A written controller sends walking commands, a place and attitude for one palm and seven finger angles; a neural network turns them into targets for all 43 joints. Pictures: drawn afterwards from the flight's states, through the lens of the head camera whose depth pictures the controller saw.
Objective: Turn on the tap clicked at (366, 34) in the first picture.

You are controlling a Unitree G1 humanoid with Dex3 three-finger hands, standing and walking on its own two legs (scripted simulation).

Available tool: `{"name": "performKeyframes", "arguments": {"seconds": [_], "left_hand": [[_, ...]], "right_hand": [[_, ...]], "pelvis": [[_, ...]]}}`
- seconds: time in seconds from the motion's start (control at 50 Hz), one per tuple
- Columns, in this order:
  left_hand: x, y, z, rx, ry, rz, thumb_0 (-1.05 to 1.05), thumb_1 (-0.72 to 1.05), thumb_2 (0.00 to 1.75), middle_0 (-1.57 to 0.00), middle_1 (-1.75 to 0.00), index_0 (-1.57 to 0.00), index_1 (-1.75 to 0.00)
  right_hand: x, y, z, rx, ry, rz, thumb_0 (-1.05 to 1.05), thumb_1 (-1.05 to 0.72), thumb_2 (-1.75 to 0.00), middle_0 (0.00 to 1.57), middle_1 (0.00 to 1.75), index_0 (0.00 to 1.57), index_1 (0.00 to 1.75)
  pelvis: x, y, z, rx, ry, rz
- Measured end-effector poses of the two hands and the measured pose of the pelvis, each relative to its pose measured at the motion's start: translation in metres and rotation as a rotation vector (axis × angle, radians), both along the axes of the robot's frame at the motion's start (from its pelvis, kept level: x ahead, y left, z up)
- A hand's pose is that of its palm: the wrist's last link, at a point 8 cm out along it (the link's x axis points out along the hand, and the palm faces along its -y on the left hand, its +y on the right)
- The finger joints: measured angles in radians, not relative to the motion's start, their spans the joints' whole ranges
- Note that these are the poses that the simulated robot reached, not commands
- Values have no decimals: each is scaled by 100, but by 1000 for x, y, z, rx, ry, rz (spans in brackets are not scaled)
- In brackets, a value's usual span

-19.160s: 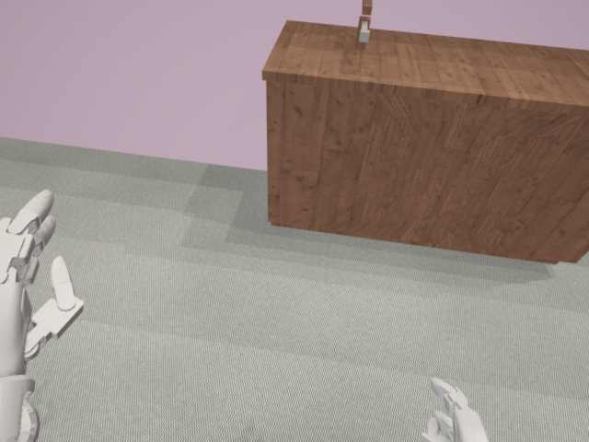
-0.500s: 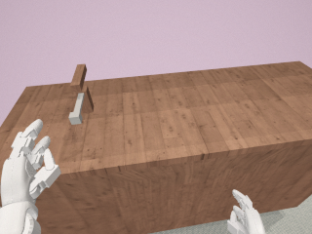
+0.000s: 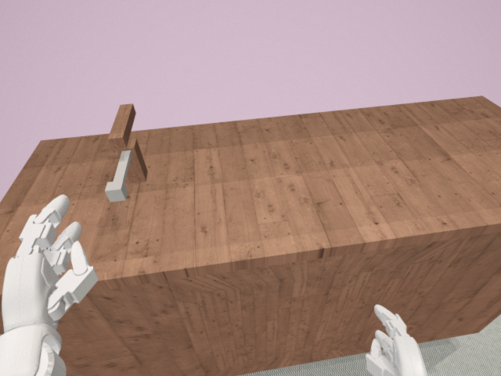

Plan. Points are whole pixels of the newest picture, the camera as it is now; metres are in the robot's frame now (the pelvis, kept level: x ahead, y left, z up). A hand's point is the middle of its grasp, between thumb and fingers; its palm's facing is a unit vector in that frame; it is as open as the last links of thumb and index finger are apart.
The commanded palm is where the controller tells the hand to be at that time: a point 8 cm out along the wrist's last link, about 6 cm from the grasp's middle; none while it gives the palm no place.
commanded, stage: reach beside the lever's end, fingers flat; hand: left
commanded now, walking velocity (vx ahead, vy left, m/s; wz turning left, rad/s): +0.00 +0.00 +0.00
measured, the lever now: (116, 191) +0.37 +0.31 +0.11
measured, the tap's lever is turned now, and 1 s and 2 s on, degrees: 0 0 1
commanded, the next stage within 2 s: none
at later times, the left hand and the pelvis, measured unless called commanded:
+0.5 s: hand (90, 250) +0.22 +0.26 +0.14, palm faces +0.48 -0.87 -0.10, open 7.5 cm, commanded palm +0.18 +0.30 +0.15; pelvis +0.00 +0.01 +0.00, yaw +0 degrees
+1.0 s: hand (102, 230) +0.27 +0.27 +0.13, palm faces +0.48 -0.87 -0.09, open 7.6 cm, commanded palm +0.23 +0.32 +0.13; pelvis +0.00 +0.02 +0.00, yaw -1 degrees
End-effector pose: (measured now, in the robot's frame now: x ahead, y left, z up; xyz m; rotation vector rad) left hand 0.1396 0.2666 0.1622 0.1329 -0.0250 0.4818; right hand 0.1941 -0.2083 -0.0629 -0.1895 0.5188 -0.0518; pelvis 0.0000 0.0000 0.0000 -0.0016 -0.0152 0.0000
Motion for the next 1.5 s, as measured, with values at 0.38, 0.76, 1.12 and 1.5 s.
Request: {"name": "performKeyframes", "arguments": {"seconds": [0.38,0.76,1.12,1.5], "left_hand": [[29,27,-12,-21,14,22,1,89,90,-20,-30,-20,-30],[55,43,-21,-35,15,37,1,89,90,-19,-27,-19,-27],[93,45,-28,-44,25,40,1,89,90,-18,-22,-18,-22],[126,60,-37,-42,31,58,1,89,90,-16,-17,-16,-18]], "right_hand": [[-5,-3,-3,-19,36,-37,1,-90,-90,20,30,20,30],[-11,5,-7,-27,87,-57,1,-90,-90,20,30,20,30],[-17,-2,-10,-34,128,-84,1,-90,-90,20,30,20,30],[-35,-22,-20,-57,192,-134,1,-90,-90,20,30,20,30]], "pelvis": [[3,5,2,-1,15,-3],[3,15,4,-1,23,-11],[2,15,5,3,35,-22],[0,9,3,4,59,-24]]}}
